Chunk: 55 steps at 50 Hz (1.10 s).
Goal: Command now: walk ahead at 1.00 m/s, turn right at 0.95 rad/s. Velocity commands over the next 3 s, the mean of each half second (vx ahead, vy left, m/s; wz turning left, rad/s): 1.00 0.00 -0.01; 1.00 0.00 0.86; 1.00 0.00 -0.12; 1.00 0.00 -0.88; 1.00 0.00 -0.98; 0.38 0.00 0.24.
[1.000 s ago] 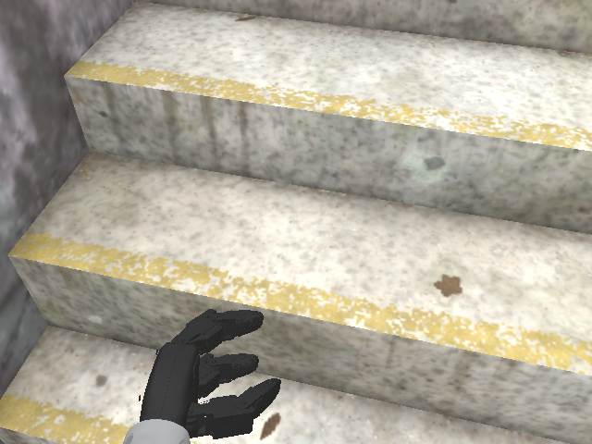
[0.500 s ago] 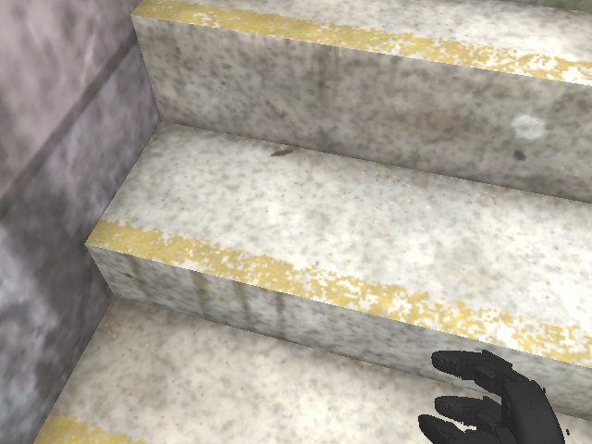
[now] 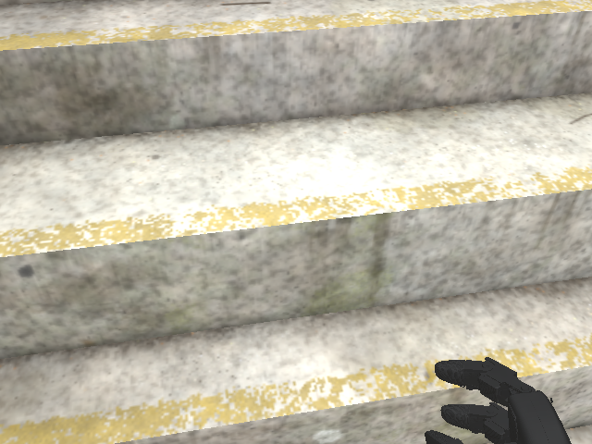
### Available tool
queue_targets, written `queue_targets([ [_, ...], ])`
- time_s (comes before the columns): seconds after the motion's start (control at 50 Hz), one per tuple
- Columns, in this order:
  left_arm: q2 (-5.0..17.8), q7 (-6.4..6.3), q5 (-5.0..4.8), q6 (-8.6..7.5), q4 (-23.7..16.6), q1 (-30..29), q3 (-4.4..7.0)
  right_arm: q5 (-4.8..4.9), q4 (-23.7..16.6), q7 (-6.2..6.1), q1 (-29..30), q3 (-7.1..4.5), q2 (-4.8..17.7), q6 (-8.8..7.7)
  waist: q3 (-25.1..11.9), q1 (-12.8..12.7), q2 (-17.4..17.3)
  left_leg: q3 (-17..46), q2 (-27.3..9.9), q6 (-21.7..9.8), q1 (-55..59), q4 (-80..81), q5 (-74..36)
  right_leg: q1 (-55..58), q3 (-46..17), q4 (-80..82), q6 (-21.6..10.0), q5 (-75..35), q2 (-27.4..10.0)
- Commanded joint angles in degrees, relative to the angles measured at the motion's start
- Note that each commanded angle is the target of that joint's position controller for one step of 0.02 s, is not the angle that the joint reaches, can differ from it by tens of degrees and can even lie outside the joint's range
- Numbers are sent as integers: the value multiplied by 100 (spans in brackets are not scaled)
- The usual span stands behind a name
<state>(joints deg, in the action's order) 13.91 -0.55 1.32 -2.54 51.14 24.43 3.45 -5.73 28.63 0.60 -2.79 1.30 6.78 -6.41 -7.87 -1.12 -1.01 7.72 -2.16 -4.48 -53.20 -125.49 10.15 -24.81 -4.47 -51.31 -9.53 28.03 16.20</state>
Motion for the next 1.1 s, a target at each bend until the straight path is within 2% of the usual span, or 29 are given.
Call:
queue_targets([
  [0.02,304,122,30,-414,-195,-391,23,69,-921,-194,929,269,-149,55,1573,134,-21,-637,128,51,-2217,-463,1816,-136,-2633,3299,-519,-1555,-1306],
  [0.1,694,-125,-171,-389,-67,-33,156,100,-1739,-274,2183,420,-73,107,1050,-36,-469,-1135,-183,-8,-191,3288,1983,-455,-1930,5221,-621,-2833,-1718],
  [0.14,793,-162,-476,-498,-286,-186,171,485,-1016,-315,831,210,160,130,-412,427,-74,-2080,590,-77,4267,4490,1200,-1403,-1186,4498,-474,-8775,-1885],
  [0.18,1874,-63,-396,-755,-675,-1323,605,579,-164,-385,-1813,-322,1045,248,-2131,2046,730,-1890,694,-83,5020,5850,1140,822,-1012,1428,-120,-13091,-2272],
  [0.2,1662,49,-296,-898,-878,-1704,662,559,346,-396,-2593,-518,1504,219,-2238,2376,88,-1446,764,-374,5565,7146,1336,769,-873,-886,145,-12151,-1815],
  [0.22,464,206,84,-979,-1124,-2240,405,561,870,-287,-2459,-563,1550,221,-1324,2044,-1310,151,310,-871,5495,8589,-86,-506,-763,-3551,456,-4145,-462],
  [0.24,-294,297,188,-937,-1508,-722,188,444,790,-354,-930,-548,1341,217,-1281,167,-2467,3946,-1170,-1851,5447,10023,-217,-2517,-1411,-5898,664,-1848,118],
  [0.26,-374,357,339,-844,-1630,-820,19,515,667,-292,-529,-489,728,239,-850,78,-852,4420,-926,-2040,4901,10351,1765,-3003,-768,-7074,481,-1894,-430],
  [0.3,-675,305,573,-650,-2083,-1618,-293,545,1277,-242,-653,-371,158,71,554,-220,661,3035,-661,-1608,3963,10463,1513,-3933,-425,-7577,387,-1858,-1000],
  [0.38,-931,26,373,-377,-2906,-2893,-597,506,1997,-167,-1261,-407,520,-140,1640,-332,613,906,-171,-1067,2756,10925,-939,-4608,137,-6988,426,-609,-1669],
  [0.46,-1087,-40,544,-283,-3782,-4455,-731,389,2354,-331,-2516,-561,1144,-275,1418,314,-86,1488,-808,-1193,4267,11764,-1767,-6364,399,-8151,329,750,-1994],
  [0.52,-1139,32,636,-204,-3716,-4300,-843,472,2286,-366,-2673,-702,1136,-46,180,336,367,539,-370,-1162,4183,12175,-4660,-3819,1304,-5620,316,436,-1888],
  [0.54,-1156,-9,249,-262,-3639,-3936,-864,753,2023,-382,-1923,-691,1029,-52,-552,-90,407,247,-178,-1091,2606,12094,-7568,-220,1053,-3188,157,99,-1573],
  [0.58,-647,-269,-83,-328,-3338,-2840,-467,826,1819,-207,-2085,-960,1975,-381,-2742,-454,-302,1182,-404,-727,2266,9252,-11906,3298,93,-2347,245,149,-1837],
  [0.6,-105,-303,-81,-331,-3113,-1871,-228,864,1617,-146,-2032,-1051,2195,-470,-4327,-871,-112,1195,163,-352,2153,7441,-10611,4546,-1346,-824,112,893,-2415],
  [0.62,469,-211,-206,-321,-2650,-2169,14,787,1480,-31,-2125,-997,1688,-495,-4776,-525,1984,611,1121,4,1641,4530,-3987,4675,-2512,566,-100,1282,-3226],
  [0.64,330,-107,-272,-151,-2029,-2063,104,352,1226,-31,-1661,-853,1112,-617,-4265,-227,2015,735,747,-51,1097,2362,-1920,4137,-1678,-199,58,65,-3156],
  [0.66,17,-25,-119,19,-1320,-1597,94,375,937,-102,-646,-642,416,-649,-2940,-477,1326,346,435,-212,45,1633,-1677,3988,-562,-660,31,-1382,-3031],
  [0.68,234,-158,189,58,-1179,-1787,134,388,640,-120,-541,-661,378,-435,-2157,-306,663,-115,582,-110,-1062,124,-1461,3125,-1576,652,-225,-383,-3983],
  [0.72,-105,-168,309,-90,-680,-2100,47,380,0,-89,-40,-385,-141,117,-35,228,323,-44,135,-104,-1912,-759,6,1225,-1680,1980,-33,974,-4189],
  [0.78,41,-10,206,-566,-130,-2121,11,513,-225,-115,-118,-326,76,534,1313,947,566,274,-356,-187,-2091,-522,1156,149,-161,3701,404,40,-4516],
  [0.84,448,4,394,-665,161,-2259,113,635,-412,-309,58,-521,518,910,1342,1354,727,-350,98,-274,-2205,-2649,1748,377,1138,4463,244,-1382,-4414],
  [0.92,937,4,302,-538,-90,-2223,198,635,-921,-347,727,-496,928,1040,1645,1495,35,-773,66,-510,-1263,1054,1603,431,3015,5323,564,-2340,-3554],
  [0.96,1902,-108,-186,-382,-498,-1814,371,848,-501,-207,-580,-393,816,1095,365,1437,560,-1559,400,-575,1968,4254,1986,402,3135,5310,9,-4493,-3288],
  [1.0,2173,44,-178,-279,-826,-1991,400,718,179,-96,-3369,-724,1452,972,-1430,2215,1020,-1017,1309,-529,3893,4135,3074,1736,2388,1143,-281,-10745,-3957],
  [1.02,1707,346,-272,-290,-1072,-1935,357,657,177,-29,-2822,-859,1852,877,-1263,1820,405,665,1547,-948,3280,6190,3888,1479,1795,-915,-20,-8964,-3573],
  [1.04,817,672,40,-390,-1669,-2082,182,730,-85,-195,-1263,-954,2308,930,-837,743,-1700,4559,790,-1127,2695,10149,6545,-559,1000,-3168,635,-2444,-2179],
  [1.06,105,764,534,-368,-2226,-2453,36,859,-204,-376,-172,-758,2011,955,-356,318,-2040,5730,513,-513,2038,11366,6923,-1631,-316,-5510,896,-2189,-1757],
  [1.1,-798,520,625,-273,-2279,-2170,-322,477,746,-509,-1059,-544,1492,758,685,103,-1394,3282,963,248,2111,9677,4255,-2566,-437,-6380,632,-2667,-1765],
])
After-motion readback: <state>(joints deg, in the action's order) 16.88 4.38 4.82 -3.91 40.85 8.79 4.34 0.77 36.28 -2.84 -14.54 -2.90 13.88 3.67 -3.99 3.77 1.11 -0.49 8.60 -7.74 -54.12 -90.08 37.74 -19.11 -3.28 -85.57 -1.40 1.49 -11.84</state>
